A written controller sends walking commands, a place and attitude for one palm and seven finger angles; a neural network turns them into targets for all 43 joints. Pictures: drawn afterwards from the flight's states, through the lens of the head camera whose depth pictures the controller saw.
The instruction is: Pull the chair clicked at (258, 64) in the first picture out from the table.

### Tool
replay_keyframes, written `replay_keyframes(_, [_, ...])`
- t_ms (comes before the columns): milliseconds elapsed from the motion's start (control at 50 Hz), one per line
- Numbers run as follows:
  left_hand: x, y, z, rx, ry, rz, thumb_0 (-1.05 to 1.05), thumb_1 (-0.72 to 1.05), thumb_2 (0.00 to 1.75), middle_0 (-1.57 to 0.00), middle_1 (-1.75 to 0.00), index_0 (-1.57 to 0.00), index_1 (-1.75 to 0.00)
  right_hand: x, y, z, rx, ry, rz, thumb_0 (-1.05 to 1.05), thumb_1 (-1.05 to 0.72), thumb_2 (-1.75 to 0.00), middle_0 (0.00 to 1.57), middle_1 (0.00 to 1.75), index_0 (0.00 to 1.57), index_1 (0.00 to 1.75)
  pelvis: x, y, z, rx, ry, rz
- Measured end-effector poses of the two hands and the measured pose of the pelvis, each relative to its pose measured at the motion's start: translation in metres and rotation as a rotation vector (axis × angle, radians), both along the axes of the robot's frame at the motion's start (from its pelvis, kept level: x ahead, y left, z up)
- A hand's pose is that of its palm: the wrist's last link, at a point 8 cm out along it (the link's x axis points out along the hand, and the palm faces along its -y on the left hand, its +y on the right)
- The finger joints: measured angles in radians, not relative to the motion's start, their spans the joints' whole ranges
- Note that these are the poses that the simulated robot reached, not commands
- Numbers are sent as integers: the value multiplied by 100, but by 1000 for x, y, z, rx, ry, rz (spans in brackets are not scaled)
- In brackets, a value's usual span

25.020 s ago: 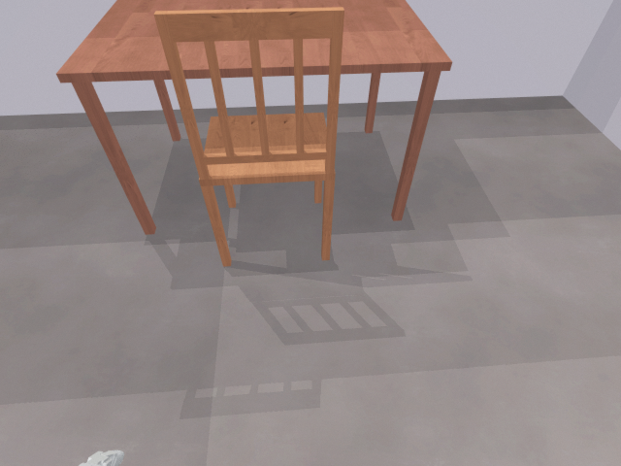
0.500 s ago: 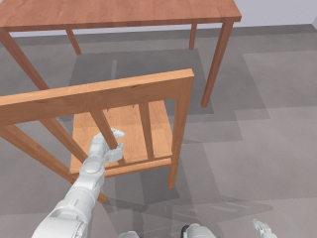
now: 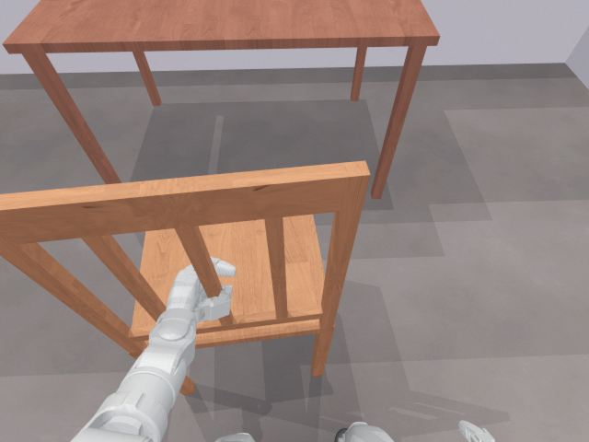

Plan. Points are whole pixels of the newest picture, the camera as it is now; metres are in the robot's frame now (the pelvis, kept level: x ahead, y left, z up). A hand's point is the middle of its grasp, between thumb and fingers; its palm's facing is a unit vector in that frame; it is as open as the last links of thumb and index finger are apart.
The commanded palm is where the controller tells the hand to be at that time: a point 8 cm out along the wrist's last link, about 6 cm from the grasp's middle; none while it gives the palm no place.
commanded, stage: stop walking, hand still on the chair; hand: left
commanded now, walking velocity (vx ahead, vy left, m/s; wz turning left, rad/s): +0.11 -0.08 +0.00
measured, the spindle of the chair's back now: (210, 282) +0.35 +0.14 -0.05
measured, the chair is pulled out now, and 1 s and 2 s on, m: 0.55 0.59 0.59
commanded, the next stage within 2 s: open the thumb and straighten the fingers in 0.80 s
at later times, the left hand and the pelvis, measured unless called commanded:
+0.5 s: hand (219, 326) +0.28 +0.12 -0.06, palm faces -0.02 -0.99 -0.17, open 5.5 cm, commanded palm +0.27 +0.17 -0.04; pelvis +0.04 +0.00 +0.01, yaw -1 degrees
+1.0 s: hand (218, 323) +0.29 +0.12 -0.06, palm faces +0.00 -0.99 -0.14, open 5.7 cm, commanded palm +0.26 +0.17 -0.04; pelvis +0.06 -0.01 +0.01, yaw +0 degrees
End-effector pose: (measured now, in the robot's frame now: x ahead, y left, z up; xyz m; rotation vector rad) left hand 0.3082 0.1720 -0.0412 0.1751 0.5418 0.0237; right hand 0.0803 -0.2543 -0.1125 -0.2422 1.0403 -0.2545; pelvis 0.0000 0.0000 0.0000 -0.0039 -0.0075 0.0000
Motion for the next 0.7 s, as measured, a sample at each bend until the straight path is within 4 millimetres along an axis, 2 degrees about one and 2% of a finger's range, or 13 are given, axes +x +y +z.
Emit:
replay_keyframes(120, [-26, 1, 0, -3, 4, 7, 6, 67, 77, -25, -119, -50, -145, 2, 14, 0, 52, -22, 25, 1, -91, -90, 20, 30, 20, 30, -1, -6, 3, 1, -34, -9])
replay_keyframes(240, [-40, 1, 1, -1, 15, 17, 6, 66, 78, -26, -118, -50, -145, 21, 14, 8, 54, -85, 24, 2, -91, -90, 20, 30, 20, 30, 10, -6, 7, 7, -33, -23])
replay_keyframes(420, [-41, 1, 1, -1, 23, 13, 7, 65, 79, -26, -119, -50, -145, 62, 5, 22, 17, -155, 31, 1, -91, -90, 20, 30, 20, 30, 33, -3, 11, 6, -21, -25])
replay_keyframes(540, [-41, 1, 1, -3, 26, 13, 7, 65, 79, -25, -119, -49, -145, 89, 7, 29, 16, -192, 51, 1, -91, -90, 20, 30, 20, 30, 44, -2, 12, 8, -20, -18])
replay_keyframes(700, [-41, 1, 2, -8, 32, 24, 8, 66, 79, -24, -120, -49, -145, 111, 15, 32, 36, -212, 76, 1, -91, -90, 20, 30, 20, 30, 53, -4, 13, 6, -18, -14])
